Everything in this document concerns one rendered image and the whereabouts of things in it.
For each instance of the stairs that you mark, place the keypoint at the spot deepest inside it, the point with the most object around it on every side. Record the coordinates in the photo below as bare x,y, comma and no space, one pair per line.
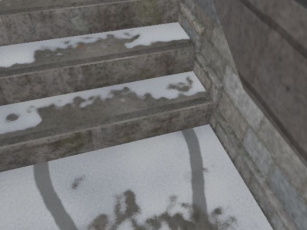
84,75

